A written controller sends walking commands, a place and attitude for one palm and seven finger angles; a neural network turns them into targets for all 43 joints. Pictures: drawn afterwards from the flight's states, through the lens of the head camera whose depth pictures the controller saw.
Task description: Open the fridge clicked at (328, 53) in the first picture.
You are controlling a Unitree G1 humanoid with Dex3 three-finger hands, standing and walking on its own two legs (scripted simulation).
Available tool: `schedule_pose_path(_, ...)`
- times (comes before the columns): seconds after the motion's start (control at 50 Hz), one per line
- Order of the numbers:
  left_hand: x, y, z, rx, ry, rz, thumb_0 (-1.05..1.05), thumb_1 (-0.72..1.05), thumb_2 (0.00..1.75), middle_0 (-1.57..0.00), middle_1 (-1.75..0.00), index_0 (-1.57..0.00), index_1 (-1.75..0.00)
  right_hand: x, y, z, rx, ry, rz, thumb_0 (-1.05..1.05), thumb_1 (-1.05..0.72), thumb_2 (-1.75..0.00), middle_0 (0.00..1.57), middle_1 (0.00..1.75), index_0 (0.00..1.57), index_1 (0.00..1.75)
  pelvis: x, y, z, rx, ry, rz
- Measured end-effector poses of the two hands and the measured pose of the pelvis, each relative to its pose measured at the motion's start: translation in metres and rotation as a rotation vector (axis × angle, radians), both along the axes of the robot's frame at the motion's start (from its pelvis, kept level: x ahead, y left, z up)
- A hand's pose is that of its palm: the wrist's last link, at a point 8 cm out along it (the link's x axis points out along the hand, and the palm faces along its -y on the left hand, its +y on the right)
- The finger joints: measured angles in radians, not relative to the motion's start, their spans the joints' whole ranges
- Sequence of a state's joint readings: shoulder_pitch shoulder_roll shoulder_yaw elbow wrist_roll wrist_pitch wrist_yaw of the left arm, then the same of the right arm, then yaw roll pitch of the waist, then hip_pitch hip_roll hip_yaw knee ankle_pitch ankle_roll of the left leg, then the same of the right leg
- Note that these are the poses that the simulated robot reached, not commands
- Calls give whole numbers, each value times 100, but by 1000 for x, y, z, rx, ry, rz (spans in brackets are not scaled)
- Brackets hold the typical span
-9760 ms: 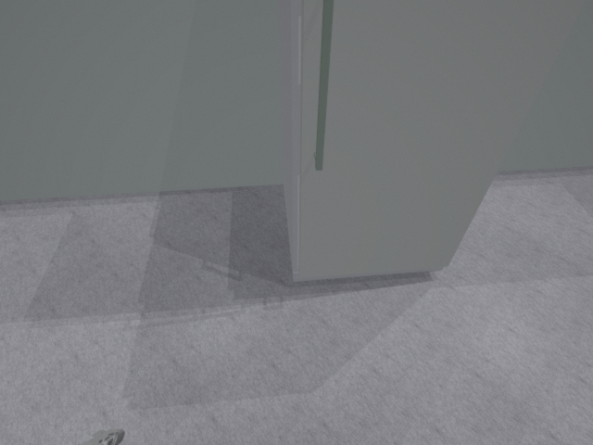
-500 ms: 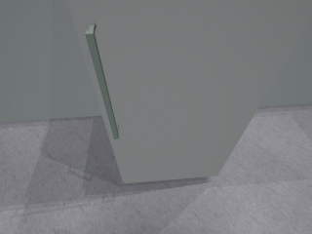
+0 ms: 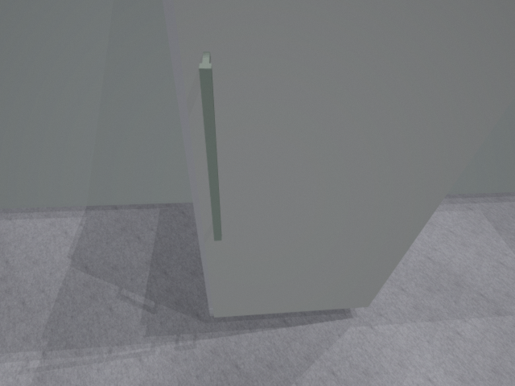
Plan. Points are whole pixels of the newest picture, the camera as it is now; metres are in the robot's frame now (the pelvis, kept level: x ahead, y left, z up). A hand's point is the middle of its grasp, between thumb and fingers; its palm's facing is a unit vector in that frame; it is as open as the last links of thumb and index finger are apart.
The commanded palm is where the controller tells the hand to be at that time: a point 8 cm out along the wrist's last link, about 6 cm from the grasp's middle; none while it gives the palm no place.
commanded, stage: come to a stop and stand still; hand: left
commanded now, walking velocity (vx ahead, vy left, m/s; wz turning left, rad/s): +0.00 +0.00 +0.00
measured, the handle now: (213, 165) +0.47 +0.12 +0.09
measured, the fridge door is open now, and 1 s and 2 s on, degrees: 0 0 0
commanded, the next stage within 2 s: none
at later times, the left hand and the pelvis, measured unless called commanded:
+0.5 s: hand out of the picture -0.09 +0.18 -0.17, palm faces +0.06 -0.98 -0.20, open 7.3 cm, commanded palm none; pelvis -0.03 +0.01 +0.00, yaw +1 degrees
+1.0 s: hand out of the picture -0.18 +0.19 -0.19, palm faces +0.18 -0.96 -0.20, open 7.3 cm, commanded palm none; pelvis -0.11 +0.03 -0.02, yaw +3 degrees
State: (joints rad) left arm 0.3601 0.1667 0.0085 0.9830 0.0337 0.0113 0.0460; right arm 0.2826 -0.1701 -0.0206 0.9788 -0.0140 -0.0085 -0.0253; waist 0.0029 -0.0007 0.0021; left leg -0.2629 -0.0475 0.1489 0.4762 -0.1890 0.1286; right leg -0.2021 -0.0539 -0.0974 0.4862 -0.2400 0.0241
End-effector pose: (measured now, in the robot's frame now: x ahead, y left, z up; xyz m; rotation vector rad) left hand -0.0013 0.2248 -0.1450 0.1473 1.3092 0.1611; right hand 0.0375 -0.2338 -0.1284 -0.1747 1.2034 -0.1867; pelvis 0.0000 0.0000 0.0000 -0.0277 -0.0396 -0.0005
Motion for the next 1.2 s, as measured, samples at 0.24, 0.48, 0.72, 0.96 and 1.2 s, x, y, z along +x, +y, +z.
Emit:
schedule_pose_path(0.24,-47,11,2,-1,101,12,0,91,89,-20,-30,-20,-29,-25,11,-4,11,56,-23,1,-91,-90,20,30,20,30,-13,13,2,8,-10,-8)
schedule_pose_path(0.48,-89,3,4,-7,150,53,0,91,89,-20,-30,-20,-29,-59,17,-12,38,125,-37,1,-91,-90,20,30,20,30,-28,15,2,10,-24,10)
schedule_pose_path(0.72,-122,-8,1,-41,169,71,0,91,89,-20,-30,-20,-29,-83,21,-11,43,129,-38,1,-91,-90,20,30,20,30,-51,14,3,4,-24,15)
schedule_pose_path(0.96,-168,11,-13,-36,148,134,0,91,89,-20,-30,-20,-29,-112,20,-20,-2,139,-5,1,-91,-90,20,30,20,30,-99,28,-11,-3,-51,33)
schedule_pose_path(1.2,-171,71,-60,-20,104,7,1,91,89,-20,-30,-20,-29,-171,58,-24,-58,-56,-87,0,-91,-90,20,30,20,30,-162,69,-43,28,4,1)
